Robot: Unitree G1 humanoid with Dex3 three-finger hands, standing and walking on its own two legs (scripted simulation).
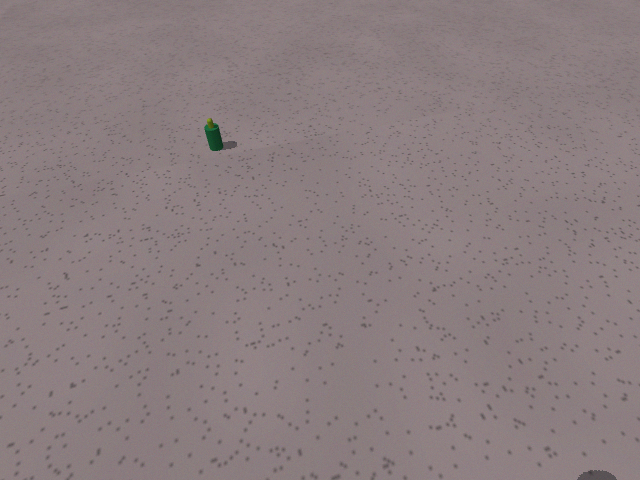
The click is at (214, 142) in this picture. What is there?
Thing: necked bottle
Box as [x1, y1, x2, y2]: [204, 118, 222, 150]
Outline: 208,118 208,123 204,127 210,149 218,150 222,147 217,124 213,123 210,118
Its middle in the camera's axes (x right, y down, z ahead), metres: -0.60 -0.56 +2.07
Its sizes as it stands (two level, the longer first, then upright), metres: 0.074 0.074 0.176
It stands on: the floor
